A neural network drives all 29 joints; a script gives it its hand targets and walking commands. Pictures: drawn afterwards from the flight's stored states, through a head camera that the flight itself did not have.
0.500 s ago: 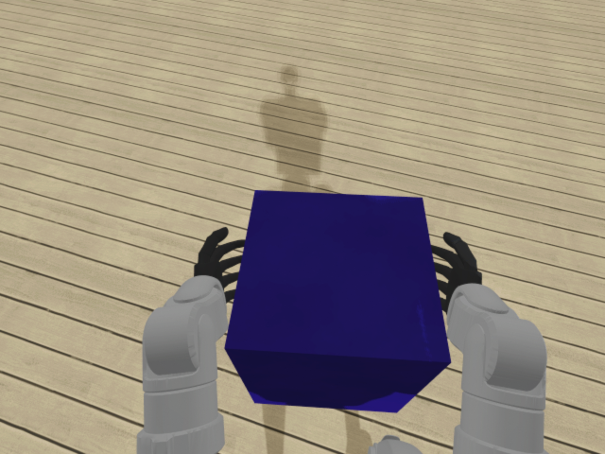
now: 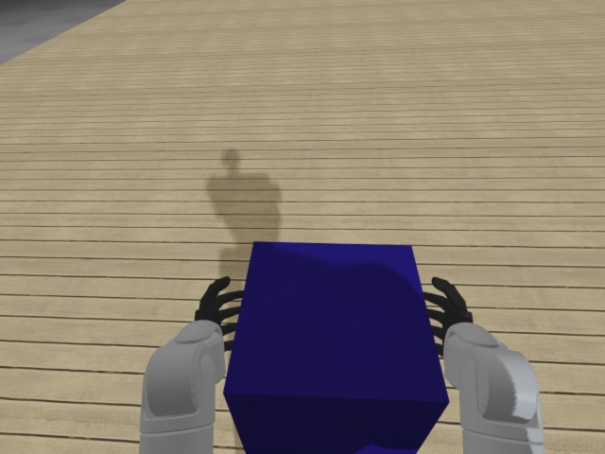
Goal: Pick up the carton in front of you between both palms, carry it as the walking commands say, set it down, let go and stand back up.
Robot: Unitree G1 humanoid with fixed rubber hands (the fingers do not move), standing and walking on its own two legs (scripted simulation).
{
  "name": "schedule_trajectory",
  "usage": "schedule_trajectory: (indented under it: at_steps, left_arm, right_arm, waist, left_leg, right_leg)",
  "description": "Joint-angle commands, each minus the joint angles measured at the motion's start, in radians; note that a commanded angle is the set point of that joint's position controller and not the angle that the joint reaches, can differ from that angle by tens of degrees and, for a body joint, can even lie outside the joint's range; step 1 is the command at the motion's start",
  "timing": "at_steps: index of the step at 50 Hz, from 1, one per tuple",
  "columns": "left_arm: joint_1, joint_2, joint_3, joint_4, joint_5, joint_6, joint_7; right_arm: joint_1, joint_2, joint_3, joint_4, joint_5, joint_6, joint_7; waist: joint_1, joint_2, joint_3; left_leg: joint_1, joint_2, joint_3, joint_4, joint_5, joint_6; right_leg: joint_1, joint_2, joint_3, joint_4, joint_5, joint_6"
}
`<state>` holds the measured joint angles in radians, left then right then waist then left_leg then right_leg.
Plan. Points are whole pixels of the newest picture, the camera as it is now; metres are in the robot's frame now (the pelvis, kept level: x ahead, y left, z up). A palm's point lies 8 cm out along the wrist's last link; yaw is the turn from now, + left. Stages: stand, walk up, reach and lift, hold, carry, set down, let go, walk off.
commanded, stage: carry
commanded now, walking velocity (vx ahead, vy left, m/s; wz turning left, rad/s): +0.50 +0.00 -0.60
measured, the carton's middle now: (328, 360) +0.27 +0.01 +0.01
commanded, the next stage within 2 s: none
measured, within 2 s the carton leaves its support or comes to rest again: neither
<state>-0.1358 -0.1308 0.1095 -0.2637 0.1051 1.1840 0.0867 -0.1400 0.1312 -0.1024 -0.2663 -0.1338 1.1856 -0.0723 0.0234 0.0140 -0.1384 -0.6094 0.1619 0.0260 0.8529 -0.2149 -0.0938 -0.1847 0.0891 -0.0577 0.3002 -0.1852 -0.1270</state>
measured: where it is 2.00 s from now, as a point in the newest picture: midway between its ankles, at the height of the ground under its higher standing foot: (388, 253)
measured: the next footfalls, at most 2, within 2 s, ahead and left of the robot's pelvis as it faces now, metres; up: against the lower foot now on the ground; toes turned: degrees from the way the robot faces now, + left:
left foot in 0.24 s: +0.35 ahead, +0.14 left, +0.00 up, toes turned -3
right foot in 0.76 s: +0.56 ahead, -0.21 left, +0.00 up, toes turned -36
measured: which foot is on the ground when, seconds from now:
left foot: up 0.00-0.22, down 0.24-0.78, up 0.80-1.00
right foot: down 0.00-0.26, up 0.28-0.74, down 0.76-1.00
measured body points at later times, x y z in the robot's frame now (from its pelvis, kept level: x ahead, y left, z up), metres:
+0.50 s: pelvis +0.30 +0.04 +0.01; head +0.29 +0.07 +0.45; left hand +0.61 +0.08 +0.07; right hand +0.49 -0.20 +0.08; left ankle +0.31 +0.15 -0.75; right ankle +0.29 -0.10 -0.67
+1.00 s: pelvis +0.57 -0.13 +0.01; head +0.58 -0.16 +0.46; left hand +0.88 -0.08 +0.07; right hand +0.78 -0.36 +0.06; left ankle +0.63 +0.02 -0.66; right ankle +0.53 -0.19 -0.75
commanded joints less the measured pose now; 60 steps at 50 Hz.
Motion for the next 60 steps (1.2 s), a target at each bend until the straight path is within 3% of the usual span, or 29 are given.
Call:
schedule_trajectory:
  at_steps: [1, 8, 10, 11, 12, 13, 14, 15, 17, 19, 21, 27, 30, 33, 36, 37, 38, 39, 40, 41, 42, 43, 45, 47, 50, 56, 58, 60]
  left_arm:
    - [-0.457, -0.888, -0.704, -0.082, -0.414, 0.004, -0.284]
    - [-0.394, -0.818, -0.677, -0.095, -0.378, 0.039, -0.263]
    - [-0.403, -0.815, -0.683, -0.091, -0.378, 0.045, -0.260]
    - [-0.414, -0.812, -0.689, -0.090, -0.383, 0.047, -0.261]
    - [-0.424, -0.803, -0.696, -0.094, -0.386, 0.049, -0.261]
    - [-0.438, -0.806, -0.706, -0.103, -0.393, 0.054, -0.264]
    - [-0.475, -0.826, -0.726, -0.113, -0.412, 0.059, -0.268]
    - [-0.507, -0.850, -0.738, -0.122, -0.427, 0.051, -0.272]
    - [-0.525, -0.898, -0.747, -0.126, -0.436, 0.028, -0.278]
    - [-0.497, -0.900, -0.750, -0.118, -0.416, 0.013, -0.271]
    - [-0.441, -0.907, -0.751, -0.095, -0.385, 0.002, -0.258]
    - [-0.404, -0.870, -0.727, -0.132, -0.350, 0.003, -0.228]
    - [-0.393, -0.839, -0.716, -0.144, -0.344, 0.024, -0.219]
    - [-0.407, -0.820, -0.713, -0.148, -0.348, 0.045, -0.219]
    - [-0.407, -0.827, -0.706, -0.136, -0.354, 0.053, -0.221]
    - [-0.390, -0.833, -0.700, -0.123, -0.353, 0.051, -0.221]
    - [-0.388, -0.843, -0.699, -0.130, -0.354, 0.052, -0.223]
    - [-0.397, -0.835, -0.685, -0.106, -0.341, 0.043, -0.229]
    - [-0.386, -0.873, -0.698, -0.102, -0.359, 0.035, -0.234]
    - [-0.414, -0.908, -0.705, -0.131, -0.375, 0.025, -0.238]
    - [-0.426, -0.943, -0.706, -0.133, -0.381, 0.014, -0.242]
    - [-0.433, -0.967, -0.706, -0.134, -0.383, 0.004, -0.245]
    - [-0.404, -0.984, -0.709, -0.121, -0.391, -0.010, -0.256]
    - [-0.360, -0.975, -0.710, -0.111, -0.395, -0.018, -0.269]
    - [-0.355, -0.943, -0.712, -0.125, -0.404, -0.023, -0.284]
    - [-0.371, -0.836, -0.695, -0.174, -0.397, 0.012, -0.271]
    - [-0.375, -0.808, -0.685, -0.164, -0.389, 0.031, -0.264]
    - [-0.382, -0.790, -0.676, -0.156, -0.381, 0.047, -0.258]
  right_arm:
    - [-0.448, 0.935, 0.730, -0.070, 0.392, -0.010, 0.220]
    - [-0.420, 0.855, 0.716, -0.106, 0.400, 0.033, 0.213]
    - [-0.414, 0.845, 0.703, -0.094, 0.398, 0.041, 0.217]
    - [-0.395, 0.846, 0.695, -0.077, 0.395, 0.042, 0.218]
    - [-0.367, 0.842, 0.681, -0.056, 0.385, 0.040, 0.219]
    - [-0.346, 0.823, 0.661, -0.036, 0.365, 0.037, 0.219]
    - [-0.342, 0.854, 0.644, 0.003, 0.358, 0.027, 0.219]
    - [-0.346, 0.892, 0.648, -0.015, 0.368, 0.018, 0.222]
    - [-0.399, 0.951, 0.672, -0.050, 0.390, -0.001, 0.230]
    - [-0.401, 0.965, 0.691, -0.052, 0.406, -0.014, 0.239]
    - [-0.375, 0.946, 0.693, -0.048, 0.415, -0.018, 0.249]
    - [-0.406, 0.867, 0.710, -0.136, 0.456, -0.003, 0.263]
    - [-0.390, 0.831, 0.697, -0.141, 0.450, 0.018, 0.258]
    - [-0.387, 0.808, 0.681, -0.132, 0.433, 0.038, 0.254]
    - [-0.405, 0.799, 0.679, -0.137, 0.435, 0.052, 0.257]
    - [-0.415, 0.800, 0.683, -0.139, 0.437, 0.054, 0.259]
    - [-0.429, 0.799, 0.687, -0.134, 0.435, 0.052, 0.262]
    - [-0.434, 0.823, 0.704, -0.147, 0.442, 0.059, 0.261]
    - [-0.438, 0.817, 0.701, -0.152, 0.438, 0.052, 0.266]
    - [-0.458, 0.858, 0.710, -0.136, 0.440, 0.040, 0.269]
    - [-0.472, 0.890, 0.718, -0.141, 0.445, 0.027, 0.271]
    - [-0.470, 0.920, 0.729, -0.135, 0.444, 0.015, 0.269]
    - [-0.434, 0.945, 0.742, -0.125, 0.428, -0.004, 0.257]
    - [-0.379, 0.949, 0.750, -0.116, 0.402, -0.019, 0.243]
    - [-0.374, 0.938, 0.756, -0.138, 0.383, -0.026, 0.229]
    - [-0.382, 0.852, 0.733, -0.166, 0.391, 0.018, 0.219]
    - [-0.383, 0.822, 0.722, -0.158, 0.390, 0.040, 0.221]
    - [-0.399, 0.805, 0.713, -0.151, 0.397, 0.057, 0.225]
  waist:
    - [-0.004, -0.107, -0.129]
    - [0.007, -0.144, -0.080]
    - [0.000, -0.153, -0.096]
    - [-0.024, -0.118, -0.153]
    - [-0.044, -0.032, -0.245]
    - [-0.035, 0.208, -0.325]
    - [-0.028, 0.385, -0.338]
    - [-0.032, 0.249, -0.304]
    - [-0.035, 0.072, -0.219]
    - [-0.036, 0.110, -0.157]
    - [-0.037, 0.139, -0.144]
    - [-0.040, 0.118, -0.059]
    - [-0.039, 0.128, -0.012]
    - [-0.041, 0.180, 0.039]
    - [-0.022, 0.219, -0.035]
    - [-0.001, 0.170, -0.116]
    - [0.020, 0.104, -0.218]
    - [0.007, -0.165, -0.331]
    - [0.001, -0.239, -0.307]
    - [0.000, -0.172, -0.251]
    - [-0.003, -0.101, -0.226]
    - [-0.011, -0.068, -0.204]
    - [-0.013, -0.138, -0.225]
    - [-0.012, -0.179, -0.222]
    - [-0.011, -0.194, -0.156]
    - [-0.012, -0.136, -0.006]
    - [-0.014, -0.141, 0.041]
    - [-0.021, -0.164, 0.045]
  left_leg:
    - [-0.070, -0.031, 0.045, -0.107, 0.103, -0.017]
    - [-0.010, -0.086, 0.064, -0.302, 0.153, 0.005]
    - [0.167, -0.111, 0.091, -0.408, 0.152, 0.025]
    - [0.388, -0.142, 0.142, -0.491, 0.171, 0.028]
    - [0.670, -0.062, 0.081, -0.468, 0.114, 0.038]
    - [0.835, 0.245, -0.337, -0.555, -0.065, 0.096]
    - [0.889, 0.389, -0.597, -0.618, -0.025, 0.210]
    - [0.809, 0.352, -0.511, -0.603, -0.054, 0.208]
    - [0.646, 0.276, -0.273, -0.657, -0.116, 0.165]
    - [0.552, 0.229, -0.102, -0.707, -0.115, 0.142]
    - [0.559, 0.224, -0.019, -0.727, -0.096, 0.139]
    - [0.640, 0.202, 0.173, -0.714, 0.100, 0.144]
    - [0.664, 0.180, 0.267, -0.684, 0.236, 0.132]
    - [0.684, 0.147, 0.297, -0.673, 0.393, 0.116]
    - [0.719, 0.126, 0.328, -0.435, 0.806, 0.092]
    - [0.666, 0.084, 0.351, -0.240, 0.778, 0.070]
    - [0.499, 0.083, 0.292, -0.041, 0.477, 0.059]
    - [0.158, -0.048, 0.240, 0.296, 0.041, 0.014]
    - [0.012, -0.106, 0.095, 0.463, -0.292, 0.031]
    - [-0.010, -0.052, -0.013, 0.490, -0.272, 0.072]
    - [0.003, -0.019, -0.034, 0.452, -0.223, 0.094]
    - [0.025, 0.011, -0.041, 0.359, -0.158, 0.107]
    - [0.070, -0.004, 0.004, 0.275, -0.060, 0.119]
    - [0.034, -0.023, 0.039, 0.241, -0.009, 0.122]
    - [-0.078, -0.031, 0.075, 0.158, 0.062, 0.113]
    - [-0.093, -0.066, 0.167, -0.125, 0.208, 0.118]
    - [-0.043, -0.092, 0.217, -0.235, 0.230, 0.145]
    - [0.051, -0.131, 0.243, -0.297, 0.247, 0.178]
  right_leg:
    - [0.169, -0.243, 0.232, -0.121, 0.195, -0.071]
    - [0.229, -0.237, 0.241, -0.014, 0.509, -0.059]
    - [0.178, -0.224, 0.226, 0.060, 0.577, -0.026]
    - [0.096, -0.187, 0.175, 0.203, 0.564, 0.010]
    - [-0.085, -0.142, 0.135, 0.406, 0.405, 0.044]
    - [-0.287, -0.054, 0.064, 0.689, 0.051, 0.081]
    - [-0.478, -0.022, 0.065, 0.859, -0.277, 0.083]
    - [-0.488, -0.117, 0.112, 0.941, -0.254, 0.061]
    - [-0.471, -0.195, 0.102, 0.904, -0.140, 0.060]
    - [-0.439, -0.197, 0.052, 0.796, -0.082, 0.078]
    - [-0.454, -0.194, 0.024, 0.729, -0.039, 0.093]
    - [-0.556, -0.187, -0.052, 0.539, 0.109, 0.105]
    - [-0.518, -0.168, -0.110, 0.408, 0.163, 0.090]
    - [-0.413, -0.123, -0.163, 0.268, 0.148, 0.061]
    - [-0.174, -0.042, -0.229, 0.181, 0.112, 0.043]
    - [0.032, -0.023, -0.246, 0.098, 0.127, 0.046]
    - [0.282, -0.147, -0.114, 0.121, 0.065, 0.058]
    - [0.555, -0.487, 0.406, 0.054, -0.028, -0.092]
    - [0.523, -0.557, 0.554, -0.063, 0.128, -0.130]
    - [0.450, -0.525, 0.411, -0.044, 0.266, -0.081]
    - [0.363, -0.500, 0.287, -0.011, 0.367, -0.036]
    - [0.293, -0.464, 0.182, -0.023, 0.367, 0.016]
    - [0.262, -0.427, 0.053, -0.052, 0.315, 0.075]
    - [0.279, -0.414, -0.008, -0.067, 0.314, 0.074]
    - [0.304, -0.416, -0.073, -0.106, 0.283, 0.055]
    - [0.294, -0.386, -0.219, -0.132, 0.280, 0.061]
    - [0.292, -0.389, -0.265, -0.135, 0.359, 0.071]
    - [0.314, -0.388, -0.297, -0.078, 0.628, 0.087]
